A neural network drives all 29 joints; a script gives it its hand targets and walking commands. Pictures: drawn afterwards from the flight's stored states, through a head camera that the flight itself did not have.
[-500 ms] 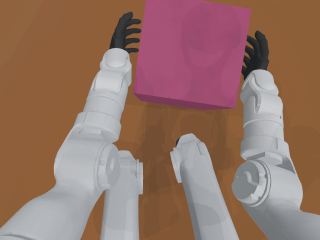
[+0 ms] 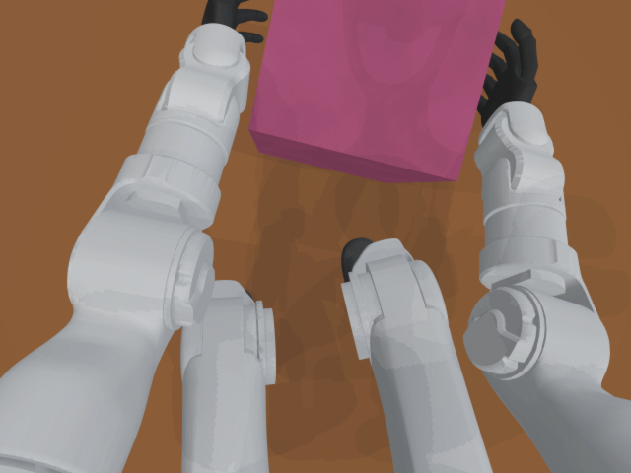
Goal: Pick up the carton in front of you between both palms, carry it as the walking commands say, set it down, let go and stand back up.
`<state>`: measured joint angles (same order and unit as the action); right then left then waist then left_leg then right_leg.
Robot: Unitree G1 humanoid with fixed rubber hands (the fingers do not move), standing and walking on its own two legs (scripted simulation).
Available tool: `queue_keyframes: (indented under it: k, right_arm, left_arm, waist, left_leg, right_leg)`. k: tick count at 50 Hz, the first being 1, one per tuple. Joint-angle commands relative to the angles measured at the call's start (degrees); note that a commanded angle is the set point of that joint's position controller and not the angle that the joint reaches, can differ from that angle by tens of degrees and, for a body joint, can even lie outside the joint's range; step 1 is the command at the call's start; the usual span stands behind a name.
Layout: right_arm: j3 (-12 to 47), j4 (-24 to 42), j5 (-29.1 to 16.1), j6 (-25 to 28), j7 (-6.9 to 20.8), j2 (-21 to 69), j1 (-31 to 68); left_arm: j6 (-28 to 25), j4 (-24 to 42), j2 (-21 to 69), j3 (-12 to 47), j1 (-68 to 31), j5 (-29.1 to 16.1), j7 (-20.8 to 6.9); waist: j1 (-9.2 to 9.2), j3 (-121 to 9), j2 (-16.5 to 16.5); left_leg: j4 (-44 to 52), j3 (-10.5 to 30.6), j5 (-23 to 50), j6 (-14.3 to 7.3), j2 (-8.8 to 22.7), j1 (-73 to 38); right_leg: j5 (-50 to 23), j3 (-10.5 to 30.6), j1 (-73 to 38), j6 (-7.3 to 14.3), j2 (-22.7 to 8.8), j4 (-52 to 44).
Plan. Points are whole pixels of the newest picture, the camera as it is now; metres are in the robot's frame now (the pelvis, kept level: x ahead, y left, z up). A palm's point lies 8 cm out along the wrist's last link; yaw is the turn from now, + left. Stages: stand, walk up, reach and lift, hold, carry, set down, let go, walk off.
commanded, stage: set down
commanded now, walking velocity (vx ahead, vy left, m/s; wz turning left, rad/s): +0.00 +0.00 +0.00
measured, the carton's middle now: (354, 84) +0.50 -0.13 -0.24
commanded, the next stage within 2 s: none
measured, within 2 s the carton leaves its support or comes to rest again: rests again in 0.38 s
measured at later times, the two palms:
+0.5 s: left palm (219, 47) +0.55 +0.02 -0.19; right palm (484, 114) +0.43 -0.27 -0.18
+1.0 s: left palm (214, 50) +0.55 +0.02 -0.20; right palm (489, 126) +0.42 -0.28 -0.20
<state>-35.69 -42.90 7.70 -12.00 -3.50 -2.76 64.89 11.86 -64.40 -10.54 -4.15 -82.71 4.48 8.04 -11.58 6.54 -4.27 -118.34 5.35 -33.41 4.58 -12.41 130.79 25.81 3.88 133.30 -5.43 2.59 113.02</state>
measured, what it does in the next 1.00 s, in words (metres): stands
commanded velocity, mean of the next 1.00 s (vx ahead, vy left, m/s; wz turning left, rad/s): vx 0.00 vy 0.00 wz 0.00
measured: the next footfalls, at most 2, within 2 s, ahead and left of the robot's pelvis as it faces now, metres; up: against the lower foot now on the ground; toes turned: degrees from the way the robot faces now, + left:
none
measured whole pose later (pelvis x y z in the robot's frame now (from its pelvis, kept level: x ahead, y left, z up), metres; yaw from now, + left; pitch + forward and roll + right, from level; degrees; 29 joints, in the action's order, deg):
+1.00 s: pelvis -0.01 +0.01 -0.02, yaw -2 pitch +40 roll -4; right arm -30.1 -66.5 1.1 0.3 -1.9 -11.0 72.8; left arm 4.6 -70.5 -18.2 5.1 -86.2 -3.1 4.2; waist -13.0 16.9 -2.2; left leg -124.6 2.6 -34.0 1.1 -7.9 130.2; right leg 25.9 2.1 131.8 -4.6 -0.7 118.0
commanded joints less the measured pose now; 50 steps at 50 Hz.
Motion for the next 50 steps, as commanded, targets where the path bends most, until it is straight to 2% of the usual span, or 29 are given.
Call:
queue_keyframes:
  k: [1,8,23,35,41,43,44,47,48,50]
  right_arm:
    - [22.43,1.1,-3.62,1.68,13.79,33.77,35.44]
    - [19.87,-0.4,-2.46,2.97,13.46,29.4,35.6]
    - [18.43,-5.95,-3.83,5.86,12.07,23.43,34.51]
    - [13.96,-11.17,-1.97,6.01,11.29,16.0,31.7]
    - [12.41,-14.05,-2.43,7.17,10.49,12.76,29.92]
    - [11.21,-15.72,-2.76,8.17,9.56,9.18,27.84]
    - [9.82,-16.97,-3.06,8.89,8.52,4.82,25.12]
    - [4.75,-20.75,-5.27,12.56,2.49,-16.19,13.61]
    - [4.79,-21.01,-6.66,13.56,0.94,-19.0,13.22]
    - [6.1,-20.96,-9.61,15.0,-0.31,-21.31,14.52]
  left_arm:
    - [-3.34,4.5,49.16,10.63,-23.51,-3.9,-12.21]
    - [-4.39,1.71,45.51,9.03,-24.12,-3.79,-12.12]
    - [-6.94,1.35,39.88,12.06,-25.61,-6.87,-11.97]
    - [-6.94,-4.1,30.01,7.7,-22.59,-3.68,-12.25]
    - [-7.16,-3.28,25.96,9.1,-23.68,-4.17,-11.83]
    - [-7.49,-2.53,21.65,9.65,-23.68,-4.75,-10.93]
    - [-7.8,-2.11,16.64,9.58,-22.66,-5.31,-9.96]
    - [-8.76,-0.65,-6.72,9.15,-18.46,-7.46,-4.86]
    - [-8.6,-0.83,-9.89,9.7,-18.33,-8.04,-3.77]
    - [-8.45,-0.31,-11.48,10.71,-18.81,-9.63,-3.15]
  waist:
    - [-7.36,-60.04,-8.73]
    - [-7.56,-56.01,-8.3]
    - [-8.2,-48.91,-8.05]
    - [-5.77,-39.32,-7.68]
    - [-6.53,-38.63,-6.94]
    - [-7.14,-39.21,-6.58]
    - [-7.68,-39.61,-6.43]
    - [-9.59,-40.99,-5.85]
    - [-9.77,-41.7,-5.93]
    - [-9.51,-43.03,-6.63]
  left_leg:
    - [10.66,-7.95,10.8,-3.75,0.65,-19.95]
    - [10.37,-6.41,10.91,-4.06,0.87,-19.16]
    - [8.01,-4.79,12.46,-4.31,1.8,-18.15]
    - [7.7,-4.33,6.18,-5.22,2.55,-14.0]
    - [7.33,-3.74,5.31,-5.06,3.53,-15.47]
    - [7.17,-3.71,5.5,-4.65,4.19,-16.88]
    - [7.18,-3.81,5.5,-4.36,4.69,-17.59]
    - [7.3,-3.25,5.76,-3.39,6.49,-19.6]
    - [7.2,-2.75,6.02,-3.22,6.96,-20.27]
    - [6.71,-2.2,7.52,-3.06,7.53,-22.0]
  right_leg:
    - [-20.52,-10.45,-37.63,1.48,1.93,-5.93]
    - [-18.76,-10.35,-33.38,2.05,1.47,-4.97]
    - [-19.32,-8.97,-30.44,2.91,0.75,-2.38]
    - [-11.26,-7.82,-25.08,3.94,0.41,-1.52]
    - [-10.34,-8.31,-25.16,3.62,-0.23,-0.89]
    - [-10.91,-8.58,-26.27,3.16,-0.74,-0.61]
    - [-11.33,-8.82,-27.12,2.86,-1.17,-0.59]
    - [-13.54,-8.99,-30.2,2.13,-2.98,-0.83]
    - [-14.27,-8.76,-30.52,2.03,-3.47,-1.02]
    - [-15.9,-8.31,-30.01,2.23,-4.04,-0.93]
